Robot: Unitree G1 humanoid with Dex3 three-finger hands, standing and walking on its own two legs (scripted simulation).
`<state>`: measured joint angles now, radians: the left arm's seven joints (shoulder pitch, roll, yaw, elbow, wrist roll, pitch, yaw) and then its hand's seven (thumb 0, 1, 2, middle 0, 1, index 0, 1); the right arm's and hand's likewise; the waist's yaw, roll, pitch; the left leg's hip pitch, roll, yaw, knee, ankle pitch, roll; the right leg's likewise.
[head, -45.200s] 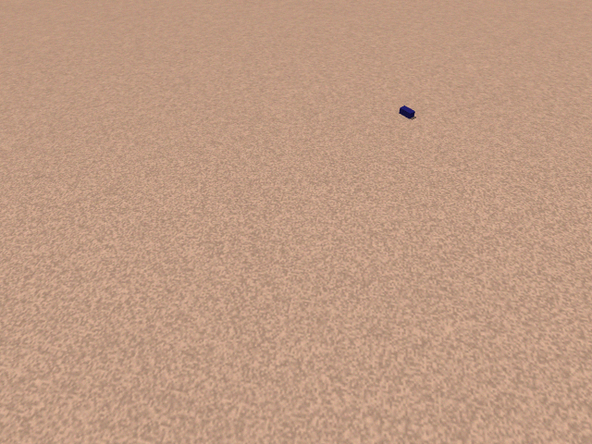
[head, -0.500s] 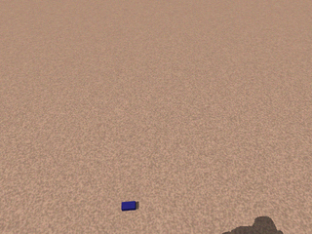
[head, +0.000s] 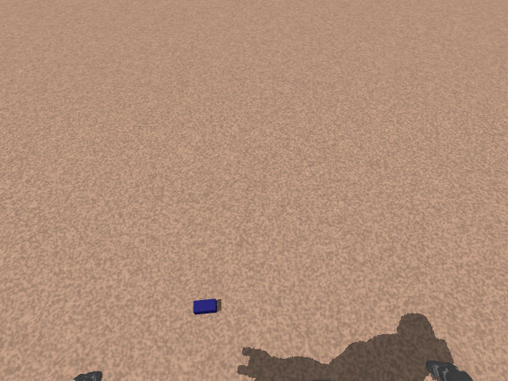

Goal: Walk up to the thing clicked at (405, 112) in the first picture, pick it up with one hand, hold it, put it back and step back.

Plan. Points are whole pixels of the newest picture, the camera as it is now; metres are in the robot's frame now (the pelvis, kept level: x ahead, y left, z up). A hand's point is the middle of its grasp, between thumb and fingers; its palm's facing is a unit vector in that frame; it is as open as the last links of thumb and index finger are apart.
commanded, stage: step back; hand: left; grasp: from above
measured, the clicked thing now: (205, 306) +0.44 +0.21 -0.75
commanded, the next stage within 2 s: none
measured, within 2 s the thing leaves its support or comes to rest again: neither
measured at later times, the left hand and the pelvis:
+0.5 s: hand out of the picture +0.03 +0.30 -0.17, palm faces -0.12 -0.93 -0.35, open 7.4 cm; pelvis -0.10 +0.04 -0.01, yaw -4 degrees
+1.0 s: hand out of the picture -0.10 +0.27 -0.14, palm faces -0.05 -0.92 -0.40, open 7.4 cm; pelvis -0.24 +0.01 -0.01, yaw -2 degrees
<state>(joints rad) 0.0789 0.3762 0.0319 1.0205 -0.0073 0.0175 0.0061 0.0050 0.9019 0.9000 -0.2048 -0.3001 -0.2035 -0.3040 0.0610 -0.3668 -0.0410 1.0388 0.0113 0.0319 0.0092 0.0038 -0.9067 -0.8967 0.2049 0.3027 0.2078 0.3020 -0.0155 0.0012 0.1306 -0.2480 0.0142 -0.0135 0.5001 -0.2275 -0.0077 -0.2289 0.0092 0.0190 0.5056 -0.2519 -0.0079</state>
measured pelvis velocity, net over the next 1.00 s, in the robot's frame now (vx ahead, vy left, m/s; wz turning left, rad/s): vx -0.24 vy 0.01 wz -0.03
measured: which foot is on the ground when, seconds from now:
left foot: down 0.00-0.06, up 0.08-0.22, down 0.24-0.70, up 0.72-1.00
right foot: down 0.00-0.24, up 0.26-0.66, down 0.68-1.00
